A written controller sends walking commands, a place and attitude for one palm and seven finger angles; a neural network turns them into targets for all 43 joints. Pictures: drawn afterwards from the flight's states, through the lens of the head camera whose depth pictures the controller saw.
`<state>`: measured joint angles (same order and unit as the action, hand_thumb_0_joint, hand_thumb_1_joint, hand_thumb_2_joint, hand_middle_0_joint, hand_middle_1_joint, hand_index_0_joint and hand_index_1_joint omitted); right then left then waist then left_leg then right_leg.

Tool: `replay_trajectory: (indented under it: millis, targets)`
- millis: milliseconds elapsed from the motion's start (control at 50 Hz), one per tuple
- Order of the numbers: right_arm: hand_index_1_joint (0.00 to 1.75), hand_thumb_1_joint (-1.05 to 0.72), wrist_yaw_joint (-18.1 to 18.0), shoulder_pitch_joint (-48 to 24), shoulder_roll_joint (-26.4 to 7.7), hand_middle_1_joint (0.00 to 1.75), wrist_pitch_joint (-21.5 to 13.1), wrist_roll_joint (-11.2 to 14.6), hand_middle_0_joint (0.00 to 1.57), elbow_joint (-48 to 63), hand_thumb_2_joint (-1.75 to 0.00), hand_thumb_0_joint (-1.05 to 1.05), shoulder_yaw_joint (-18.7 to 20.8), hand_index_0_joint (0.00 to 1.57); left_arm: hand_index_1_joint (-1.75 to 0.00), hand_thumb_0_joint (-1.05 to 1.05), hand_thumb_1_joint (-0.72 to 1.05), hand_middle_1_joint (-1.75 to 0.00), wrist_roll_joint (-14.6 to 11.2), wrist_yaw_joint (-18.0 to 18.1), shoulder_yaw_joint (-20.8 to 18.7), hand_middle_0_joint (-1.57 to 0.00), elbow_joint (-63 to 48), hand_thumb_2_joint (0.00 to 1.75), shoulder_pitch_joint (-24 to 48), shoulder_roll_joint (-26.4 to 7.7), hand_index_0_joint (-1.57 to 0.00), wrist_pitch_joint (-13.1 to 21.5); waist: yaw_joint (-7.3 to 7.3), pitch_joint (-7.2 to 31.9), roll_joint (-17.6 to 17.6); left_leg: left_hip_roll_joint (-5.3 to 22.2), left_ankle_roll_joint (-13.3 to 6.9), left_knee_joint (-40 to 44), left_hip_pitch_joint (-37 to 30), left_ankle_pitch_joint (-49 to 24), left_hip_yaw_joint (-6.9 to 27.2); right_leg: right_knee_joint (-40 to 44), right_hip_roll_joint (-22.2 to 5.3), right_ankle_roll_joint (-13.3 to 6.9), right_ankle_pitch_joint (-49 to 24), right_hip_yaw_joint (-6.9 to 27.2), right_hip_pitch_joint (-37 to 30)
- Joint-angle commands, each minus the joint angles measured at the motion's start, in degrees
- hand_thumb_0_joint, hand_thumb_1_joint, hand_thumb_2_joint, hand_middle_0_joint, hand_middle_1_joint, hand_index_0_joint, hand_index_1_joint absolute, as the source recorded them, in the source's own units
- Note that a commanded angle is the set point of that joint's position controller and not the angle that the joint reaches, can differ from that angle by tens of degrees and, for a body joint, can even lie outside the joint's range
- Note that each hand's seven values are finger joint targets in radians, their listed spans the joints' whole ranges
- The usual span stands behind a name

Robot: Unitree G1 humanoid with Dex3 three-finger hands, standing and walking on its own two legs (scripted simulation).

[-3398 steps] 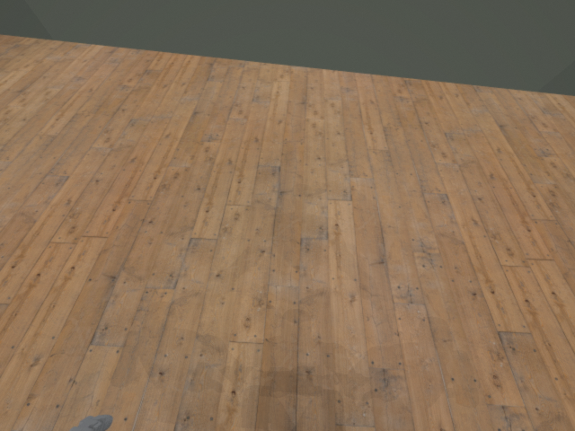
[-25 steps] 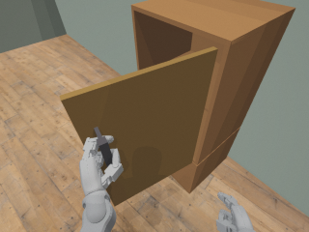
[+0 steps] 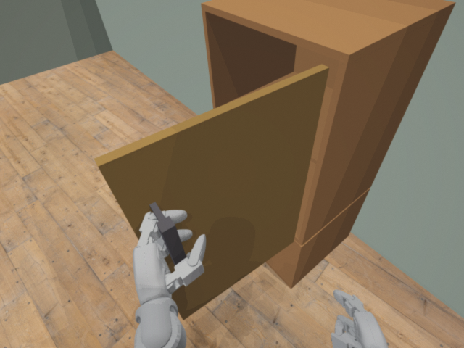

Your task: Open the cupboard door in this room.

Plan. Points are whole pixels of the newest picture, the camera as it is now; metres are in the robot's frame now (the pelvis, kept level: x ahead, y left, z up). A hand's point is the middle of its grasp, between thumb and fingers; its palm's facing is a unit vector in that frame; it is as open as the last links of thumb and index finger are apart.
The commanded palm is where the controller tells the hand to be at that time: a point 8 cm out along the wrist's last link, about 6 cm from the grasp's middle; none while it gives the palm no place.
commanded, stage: open thumb and fingers to let go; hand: left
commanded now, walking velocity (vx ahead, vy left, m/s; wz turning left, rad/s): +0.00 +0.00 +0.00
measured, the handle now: (169, 237) +0.28 +0.12 +0.08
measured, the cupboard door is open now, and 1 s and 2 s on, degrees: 86 89 88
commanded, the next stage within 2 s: slide the hand sideways off the handle in 0.54 s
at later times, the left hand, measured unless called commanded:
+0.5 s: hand (187, 257) +0.24 +0.09 +0.08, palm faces +0.24 -0.97 +0.00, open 14.8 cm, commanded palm +0.20 +0.12 +0.08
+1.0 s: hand (185, 285) +0.20 +0.08 +0.09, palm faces -0.15 -0.99 +0.03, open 16.2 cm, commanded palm +0.18 +0.14 +0.08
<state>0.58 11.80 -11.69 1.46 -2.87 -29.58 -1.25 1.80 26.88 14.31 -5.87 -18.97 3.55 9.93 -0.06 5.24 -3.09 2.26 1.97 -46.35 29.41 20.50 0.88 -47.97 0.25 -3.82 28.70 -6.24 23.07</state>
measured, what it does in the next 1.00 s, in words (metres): stands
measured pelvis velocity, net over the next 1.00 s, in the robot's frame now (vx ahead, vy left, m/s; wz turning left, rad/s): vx -0.02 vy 0.04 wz -0.03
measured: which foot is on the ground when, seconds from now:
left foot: down 0.00-1.00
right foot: down 0.00-1.00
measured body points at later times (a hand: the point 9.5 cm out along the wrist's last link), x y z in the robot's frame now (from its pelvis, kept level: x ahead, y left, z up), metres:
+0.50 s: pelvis -0.01 +0.02 +0.00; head -0.01 +0.00 +0.45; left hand +0.22 +0.14 +0.09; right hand +0.17 -0.19 -0.08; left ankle +0.04 +0.16 -0.70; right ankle -0.04 -0.07 -0.70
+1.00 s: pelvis -0.02 +0.04 -0.01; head -0.01 +0.02 +0.44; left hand +0.20 +0.13 +0.09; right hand +0.15 -0.18 -0.08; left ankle +0.04 +0.16 -0.70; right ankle -0.04 -0.07 -0.70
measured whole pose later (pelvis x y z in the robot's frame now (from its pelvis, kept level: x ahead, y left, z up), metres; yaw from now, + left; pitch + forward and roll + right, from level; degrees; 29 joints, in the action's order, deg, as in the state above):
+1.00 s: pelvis -0.02 +0.04 -0.01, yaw -2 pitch +4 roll +0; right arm 0.9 14.8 -12.5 -1.5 -0.4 -24.8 -2.1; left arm -2.2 4.8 16.8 -12.1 -22.1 -3.5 12.6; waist 0.7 3.8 -3.1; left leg 1.5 -0.2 -51.0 33.8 21.3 -1.4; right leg -51.8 -0.9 -1.2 28.2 -3.8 27.7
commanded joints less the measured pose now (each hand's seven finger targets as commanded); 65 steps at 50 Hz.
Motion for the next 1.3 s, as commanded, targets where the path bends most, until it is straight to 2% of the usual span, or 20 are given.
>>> replay_trajectory:
  millis: [0,100,140,320,360,500,620,640,660,700,740,780,820,900,920,960,1020,1040,1120,1280]
  targets:
    - [0.30,-0.90,-0.14,-6.72,-4.07,0.30,-2.92,0.39,0.20,10.01,-0.90,0.00,1.68,0.20,-1.24,0.00,-0.15,-1.24,1.10,0.31,0.36,-0.32,-14.28,0.45,7.52,3.51,-0.32,3.80,0.24,6.91,8.56,-3.34,-3.56,1.64,-6.99,-10.13,-0.52,11.86,-2.63,4.63,-27.24,7.26,1.19]
    - [0.30,-0.90,0.10,-7.13,-4.04,0.30,-2.82,0.38,0.20,10.45,-0.90,0.00,1.53,0.20,-1.20,0.00,-0.50,-1.20,1.39,0.71,1.32,-0.30,-13.91,0.30,7.76,4.42,-0.30,3.35,0.25,6.24,7.74,-3.21,-3.57,1.65,-7.14,-9.26,-0.40,11.79,-2.09,4.13,-23.46,6.26,2.60]
    - [0.30,-0.90,0.13,-7.27,-4.07,0.30,-2.73,0.41,0.20,10.49,-0.90,0.00,1.59,0.20,-1.20,0.00,-0.50,-1.20,1.59,0.85,1.66,-0.30,-14.07,0.30,7.82,4.65,-0.30,3.08,0.16,7.04,7.42,-3.13,-3.60,1.67,-7.37,-9.77,-0.44,11.28,-1.84,3.85,-23.27,5.91,2.52]
    - [0.30,-0.90,0.39,-7.62,-4.01,0.30,-2.32,0.54,0.20,10.94,-0.90,0.00,1.54,0.20,-0.75,0.00,-0.50,-0.75,1.70,1.92,2.23,-0.22,-14.31,0.30,7.21,5.74,-0.22,1.27,-0.64,7.03,6.37,-2.78,-3.45,2.12,-7.51,-10.08,-0.24,10.47,-0.65,2.77,-19.80,4.21,2.96]
    - [0.30,-0.90,0.50,-8.31,-4.02,0.30,-2.21,0.62,0.20,10.95,-0.90,0.00,1.44,0.20,-0.65,0.00,-0.50,-0.65,1.89,2.23,3.32,-0.21,-14.32,0.30,9.14,6.68,-0.21,0.80,-0.09,6.28,5.38,-2.59,-3.41,2.23,-7.65,-8.99,-0.24,10.29,-0.48,2.60,-17.08,3.56,4.57]
    - [0.30,-0.90,0.71,-8.73,-3.87,0.30,-2.58,0.56,0.20,10.53,-0.90,0.00,1.45,0.20,-0.30,0.00,-0.50,-0.30,2.11,3.45,3.72,-0.15,-13.86,0.30,10.54,7.78,-0.15,-0.61,-0.36,6.67,6.31,-2.50,-3.27,2.18,-7.86,-8.24,0.06,10.48,-0.14,2.32,-14.27,3.11,5.04]
    - [0.30,-0.90,0.91,-9.09,-3.90,0.30,-3.05,0.60,0.20,9.94,-0.90,0.00,1.44,0.20,-0.30,0.00,-0.50,-0.30,2.28,4.05,4.63,-0.15,-13.30,0.30,13.62,8.73,-0.15,-1.39,-0.02,5.62,5.80,-2.34,-3.21,2.24,-7.73,-6.54,0.57,10.85,0.02,2.06,-10.57,2.82,6.53]
    - [0.30,-0.90,1.67,-5.06,-6.86,0.30,-2.96,1.09,0.20,8.80,-0.90,0.00,1.75,0.20,-0.30,0.00,-0.50,-0.30,7.15,-7.69,15.55,-0.15,-13.87,0.30,13.77,1.50,-0.15,1.55,6.17,0.28,8.13,-2.44,-4.18,2.59,-8.46,-7.08,0.90,10.51,-0.41,2.74,-14.95,5.37,9.95]
    - [0.30,-0.90,1.37,-4.50,-5.81,0.30,-3.28,1.57,0.20,10.17,-0.90,0.00,2.14,0.20,-0.30,0.00,-0.50,-0.30,4.52,-14.11,11.28,-0.15,-17.25,0.30,16.12,-2.02,-0.15,4.46,3.62,4.92,6.68,-2.48,-4.38,2.56,-7.20,-7.72,0.79,8.78,-0.65,2.49,-17.41,5.39,7.38]
    - [0.30,-0.90,0.52,-4.04,-5.82,0.30,-4.06,2.20,0.20,11.13,-0.90,0.00,1.98,0.20,-0.30,0.00,-0.50,-0.30,0.98,-23.47,9.50,-0.15,-19.25,0.30,15.02,-5.42,-0.15,7.54,3.53,8.78,3.70,-2.64,-4.53,1.80,-8.29,-8.51,0.27,7.44,-0.84,2.40,-19.57,5.59,6.07]
    - [0.30,-0.90,0.20,-3.54,-5.16,0.30,-5.24,2.98,0.20,13.00,-0.90,0.00,1.67,0.20,-0.30,0.00,-0.50,-0.30,-3.31,-27.97,8.40,-0.15,-20.39,0.30,11.52,-4.44,-0.15,8.35,2.79,9.67,2.72,-2.47,-4.38,2.12,-8.89,-7.86,0.37,6.89,-0.42,2.31,-18.19,4.65,6.09]
    - [0.30,-0.90,-0.19,-3.73,-5.19,0.30,-6.13,3.43,0.20,13.83,-0.90,0.00,1.41,0.20,-0.30,0.00,-0.50,-0.30,-6.35,-27.71,5.27,-0.15,-19.81,0.30,8.65,-3.96,-0.15,7.85,1.93,7.91,4.77,-2.39,-3.93,2.74,-7.14,-4.92,0.75,7.41,0.03,2.51,-13.90,3.89,6.93]
    - [0.30,-0.90,-0.23,-4.17,-5.31,0.30,-6.75,3.53,0.20,14.56,-0.90,0.00,1.19,0.20,-0.30,0.00,-0.50,-0.30,-7.20,-25.44,3.21,-0.15,-19.67,0.30,5.74,-4.09,-0.15,7.22,1.04,6.08,5.81,-2.40,-3.73,3.45,-5.95,-2.84,0.96,7.87,0.23,2.49,-10.62,3.30,7.38]
    - [0.30,-0.90,0.02,-3.59,-5.76,0.30,-6.72,2.85,0.20,14.88,-0.90,0.00,1.48,0.20,-0.30,0.00,-0.50,-0.30,-4.26,-21.08,-0.06,-0.15,-19.16,0.30,3.83,-6.66,-0.15,6.68,0.72,5.55,7.51,-2.22,-3.72,3.20,-4.67,-1.71,0.70,7.07,0.33,2.65,-8.55,3.24,8.88]
    - [0.30,-0.90,0.15,-3.39,-5.85,0.30,-6.54,2.76,0.20,15.04,-0.90,0.00,1.49,0.20,-0.30,0.00,-0.50,-0.30,-3.58,-20.59,-0.89,-0.15,-19.26,0.30,2.18,-7.70,-0.15,6.59,0.04,5.98,6.44,-2.37,-3.73,3.17,-4.28,-2.24,0.53,6.70,0.34,2.43,-8.94,3.41,8.12]
    - [0.30,-0.90,0.26,-3.38,-5.71,0.30,-6.12,2.83,0.20,15.31,-0.90,0.00,1.28,0.20,-0.30,0.00,-0.50,-0.30,-3.38,-20.57,-1.49,-0.15,-19.35,0.30,2.12,-8.15,-0.15,6.34,0.35,5.28,5.86,-2.39,-3.70,2.88,-3.66,-1.58,-0.04,7.04,0.20,2.53,-8.35,3.88,8.58]
    - [0.30,-0.90,0.31,-3.25,-5.67,0.30,-5.82,2.95,0.20,15.96,-0.90,0.00,1.38,0.20,-0.30,0.00,-0.50,-0.30,-3.84,-21.07,-3.63,-0.15,-20.31,0.30,-2.41,-9.59,-0.15,6.26,-0.84,5.49,5.00,-2.34,-3.64,2.89,-3.24,-2.52,-0.35,6.76,0.39,2.23,-9.33,3.98,7.32]
    - [0.30,-0.90,0.33,-3.20,-5.46,0.30,-5.77,3.00,0.20,16.27,-0.90,0.00,1.26,0.20,-0.30,0.00,-0.50,-0.30,-4.36,-21.42,-3.11,-0.15,-20.74,0.30,-3.80,-8.58,-0.15,6.16,-0.64,5.66,5.60,-2.37,-3.70,2.69,-3.25,-2.96,-0.63,6.62,0.37,2.44,-10.37,3.86,7.28]
    - [0.30,-0.90,-0.12,-2.86,-5.74,0.30,-5.66,3.14,0.20,16.59,-0.90,0.00,1.34,0.20,-0.30,0.00,-0.50,-0.30,-6.05,-22.55,-6.26,-0.15,-22.22,0.30,-6.63,-10.82,-0.15,6.16,-0.72,4.78,5.99,-2.43,-3.70,1.92,-2.14,-2.91,-0.92,7.14,0.54,2.68,-10.40,4.49,7.17]
    - [0.30,-0.90,-0.55,-1.28,-6.19,0.30,-6.62,3.29,0.20,17.25,-0.90,0.00,1.84,0.20,-0.30,0.00,-0.50,-0.30,-7.65,-25.30,-7.54,-0.15,-25.73,0.30,-9.68,-12.09,-0.15,7.88,0.43,5.01,4.65,-2.59,-3.71,-0.32,-0.99,-3.43,-0.81,5.62,0.61,3.15,-12.02,4.77,9.37]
